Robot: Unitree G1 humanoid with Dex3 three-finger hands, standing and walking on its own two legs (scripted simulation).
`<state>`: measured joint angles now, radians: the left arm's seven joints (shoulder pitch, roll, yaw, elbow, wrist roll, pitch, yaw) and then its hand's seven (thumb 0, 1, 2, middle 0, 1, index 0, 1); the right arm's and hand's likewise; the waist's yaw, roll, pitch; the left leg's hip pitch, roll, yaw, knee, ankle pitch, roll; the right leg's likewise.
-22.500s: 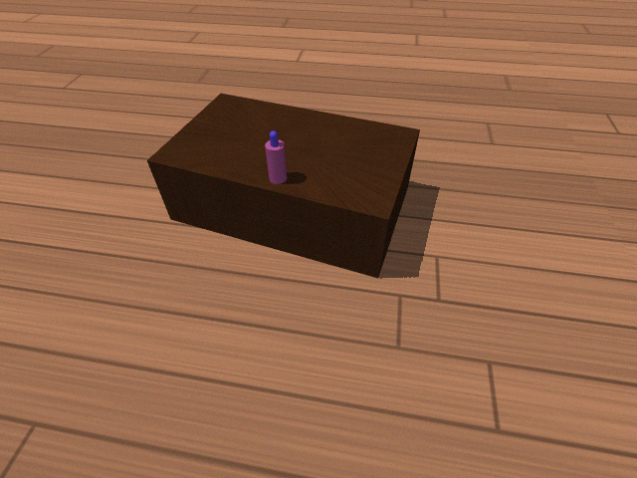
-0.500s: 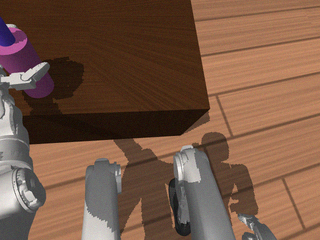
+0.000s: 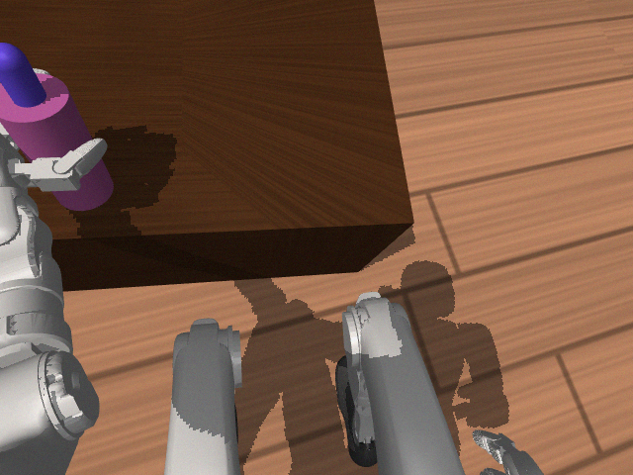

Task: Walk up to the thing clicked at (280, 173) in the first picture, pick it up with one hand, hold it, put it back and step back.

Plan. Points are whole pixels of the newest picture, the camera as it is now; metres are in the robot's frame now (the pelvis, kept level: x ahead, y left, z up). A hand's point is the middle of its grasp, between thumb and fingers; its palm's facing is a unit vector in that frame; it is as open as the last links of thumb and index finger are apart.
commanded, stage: settle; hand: left
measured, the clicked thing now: (51, 132) +0.52 +0.25 +0.01
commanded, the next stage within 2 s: hold in 0.50 s
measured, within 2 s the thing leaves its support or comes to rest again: neither
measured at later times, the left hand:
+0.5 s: hand (23, 78) +0.53 +0.24 +0.07, palm faces +0.29 -0.96 -0.04, open 10.0 cm
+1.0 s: hand (24, 70) +0.50 +0.21 +0.12, palm faces +0.29 -0.95 -0.07, open 10.0 cm
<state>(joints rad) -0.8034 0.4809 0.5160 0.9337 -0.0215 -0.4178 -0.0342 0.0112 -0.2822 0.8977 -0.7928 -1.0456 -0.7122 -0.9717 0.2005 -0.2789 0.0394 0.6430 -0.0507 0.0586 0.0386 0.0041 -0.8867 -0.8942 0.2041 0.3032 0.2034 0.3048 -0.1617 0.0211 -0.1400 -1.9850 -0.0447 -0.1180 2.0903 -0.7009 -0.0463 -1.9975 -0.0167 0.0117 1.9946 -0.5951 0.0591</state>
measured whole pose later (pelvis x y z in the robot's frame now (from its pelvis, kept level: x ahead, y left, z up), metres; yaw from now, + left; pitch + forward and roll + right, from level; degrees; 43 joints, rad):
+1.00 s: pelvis +0.04 -0.01 +0.13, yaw +1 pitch +32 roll -3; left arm -0.60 0.32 0.40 0.81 -0.06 -0.43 0.03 0.02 -0.30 0.95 -0.75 -1.12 -0.68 -1.04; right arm 0.18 -0.24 0.00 0.67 -0.05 0.02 0.02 0.01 -0.90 -0.90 0.20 0.30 0.20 0.30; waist -0.11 0.02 -0.17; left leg -1.54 0.01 -0.10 1.65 -0.68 -0.05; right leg -1.56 -0.01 0.00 1.58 -0.58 0.03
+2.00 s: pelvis +0.08 -0.01 +0.27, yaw +2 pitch +12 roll -2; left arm -0.21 0.15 0.16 0.52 -0.09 -0.37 0.15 0.03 -0.41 1.08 -0.78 -1.16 -0.70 -1.08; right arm 0.22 -0.20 0.00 0.67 -0.03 0.01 -0.03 0.01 -0.90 -0.90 0.20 0.30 0.20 0.30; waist -0.03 0.02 -0.09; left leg -0.75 0.03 -0.08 1.04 -0.51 -0.04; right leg -0.77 -0.01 -0.01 0.99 -0.44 0.02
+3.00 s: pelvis +0.09 -0.01 +0.30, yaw +2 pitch +7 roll -1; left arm -0.10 0.14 0.15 0.43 -0.11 -0.35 0.12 0.03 -0.41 1.08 -0.77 -1.17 -0.69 -1.09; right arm 0.21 -0.21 -0.01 0.66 -0.02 0.01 -0.02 0.01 -0.90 -0.90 0.20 0.30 0.20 0.30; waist -0.02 0.01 -0.05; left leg -0.54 0.03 -0.06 0.88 -0.46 -0.04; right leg -0.57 -0.01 0.00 0.84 -0.39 0.02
